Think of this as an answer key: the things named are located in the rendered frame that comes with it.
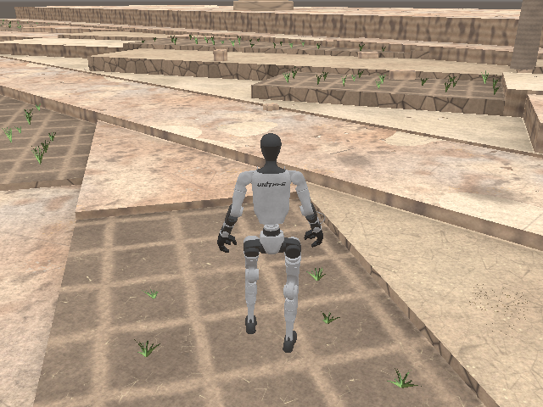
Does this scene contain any right robot thigh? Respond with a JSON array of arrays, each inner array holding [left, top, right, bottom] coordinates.
[[283, 237, 301, 300]]

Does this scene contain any robot right forearm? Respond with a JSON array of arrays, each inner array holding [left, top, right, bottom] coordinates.
[[305, 203, 322, 233]]

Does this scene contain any robot left forearm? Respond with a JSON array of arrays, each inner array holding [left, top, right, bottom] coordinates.
[[220, 204, 238, 237]]

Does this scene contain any right robot upper arm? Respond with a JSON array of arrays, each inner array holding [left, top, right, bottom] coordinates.
[[288, 170, 314, 216]]

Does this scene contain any left robot hand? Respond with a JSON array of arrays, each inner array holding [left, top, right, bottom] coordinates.
[[217, 233, 237, 253]]

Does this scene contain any right robot hand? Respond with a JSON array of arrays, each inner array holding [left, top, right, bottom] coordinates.
[[304, 230, 323, 247]]

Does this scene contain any robot head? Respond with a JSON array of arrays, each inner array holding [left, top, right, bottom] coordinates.
[[257, 133, 285, 174]]

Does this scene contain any left robot upper arm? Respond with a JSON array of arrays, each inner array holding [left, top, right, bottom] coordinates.
[[230, 170, 254, 217]]

